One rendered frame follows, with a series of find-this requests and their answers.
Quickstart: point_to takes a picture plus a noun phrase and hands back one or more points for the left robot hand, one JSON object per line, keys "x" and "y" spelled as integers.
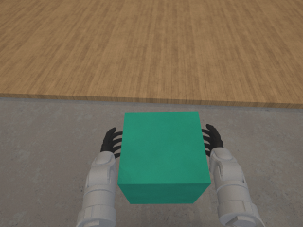
{"x": 108, "y": 142}

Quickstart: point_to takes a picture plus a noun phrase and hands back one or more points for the carton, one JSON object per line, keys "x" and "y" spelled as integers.
{"x": 162, "y": 158}

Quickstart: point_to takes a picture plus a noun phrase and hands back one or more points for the right robot hand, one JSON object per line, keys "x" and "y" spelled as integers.
{"x": 214, "y": 139}

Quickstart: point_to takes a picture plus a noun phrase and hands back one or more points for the robot right forearm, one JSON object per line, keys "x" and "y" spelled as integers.
{"x": 235, "y": 204}

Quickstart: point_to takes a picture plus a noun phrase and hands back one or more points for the robot left forearm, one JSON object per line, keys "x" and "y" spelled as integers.
{"x": 98, "y": 206}

